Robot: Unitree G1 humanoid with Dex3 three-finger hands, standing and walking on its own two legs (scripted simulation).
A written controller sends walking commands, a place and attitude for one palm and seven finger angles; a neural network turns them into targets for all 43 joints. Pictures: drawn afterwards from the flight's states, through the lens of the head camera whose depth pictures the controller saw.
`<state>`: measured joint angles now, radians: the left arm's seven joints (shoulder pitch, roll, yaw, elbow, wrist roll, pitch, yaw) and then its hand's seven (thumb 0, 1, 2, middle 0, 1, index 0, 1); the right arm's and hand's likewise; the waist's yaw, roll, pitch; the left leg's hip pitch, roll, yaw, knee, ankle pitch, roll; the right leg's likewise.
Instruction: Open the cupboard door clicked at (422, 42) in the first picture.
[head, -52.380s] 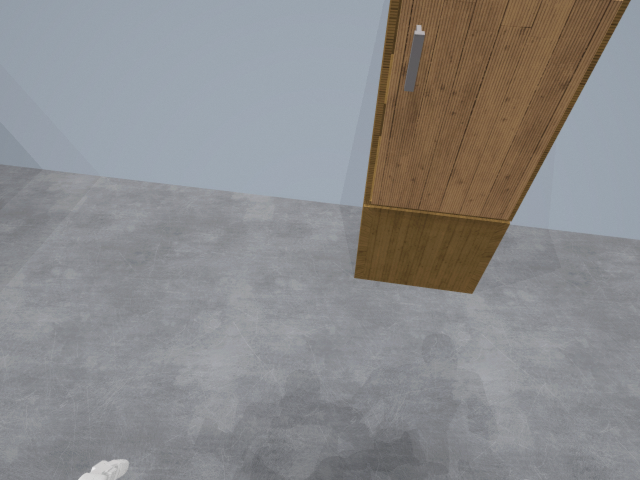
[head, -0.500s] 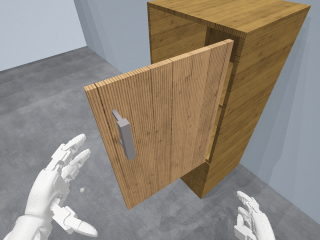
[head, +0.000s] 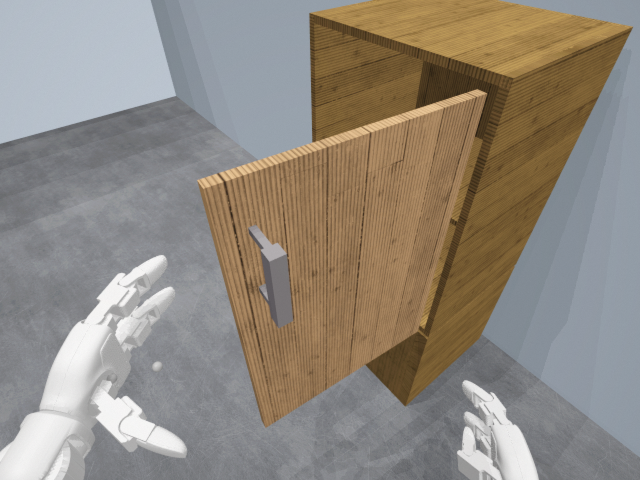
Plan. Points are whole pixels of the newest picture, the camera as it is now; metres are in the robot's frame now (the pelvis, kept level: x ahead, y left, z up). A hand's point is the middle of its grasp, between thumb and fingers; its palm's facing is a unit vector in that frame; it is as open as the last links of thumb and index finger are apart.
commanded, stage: draw the hand back to the body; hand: left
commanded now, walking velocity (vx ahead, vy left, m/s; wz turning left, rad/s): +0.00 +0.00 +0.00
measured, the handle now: (269, 276) +0.31 +0.11 +0.13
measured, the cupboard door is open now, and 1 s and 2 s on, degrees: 84 84 84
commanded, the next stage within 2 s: step back with the hand held close in 1.10 s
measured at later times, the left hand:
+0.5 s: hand (118, 325) +0.21 +0.23 +0.16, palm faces +0.38 -0.83 -0.40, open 11.8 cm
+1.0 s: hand (115, 322) +0.21 +0.23 +0.16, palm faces +0.43 -0.81 -0.40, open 7.5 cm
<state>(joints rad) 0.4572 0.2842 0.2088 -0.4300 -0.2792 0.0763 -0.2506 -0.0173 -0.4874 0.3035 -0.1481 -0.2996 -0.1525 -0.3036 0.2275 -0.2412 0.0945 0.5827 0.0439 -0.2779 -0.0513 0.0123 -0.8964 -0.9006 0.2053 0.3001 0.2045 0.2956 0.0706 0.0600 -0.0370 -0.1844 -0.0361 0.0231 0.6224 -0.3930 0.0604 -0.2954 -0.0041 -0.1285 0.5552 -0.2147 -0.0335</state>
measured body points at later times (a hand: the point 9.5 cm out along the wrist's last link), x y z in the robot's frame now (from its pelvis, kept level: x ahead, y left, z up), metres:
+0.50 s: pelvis +0.02 +0.00 +0.01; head +0.00 -0.02 +0.46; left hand +0.18 +0.28 +0.18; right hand +0.20 -0.22 -0.07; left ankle -0.03 +0.07 -0.73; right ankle +0.06 -0.10 -0.73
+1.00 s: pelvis +0.01 -0.02 +0.02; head +0.00 -0.04 +0.46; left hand +0.18 +0.28 +0.19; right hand +0.20 -0.24 -0.07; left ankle -0.03 +0.07 -0.73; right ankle +0.06 -0.10 -0.73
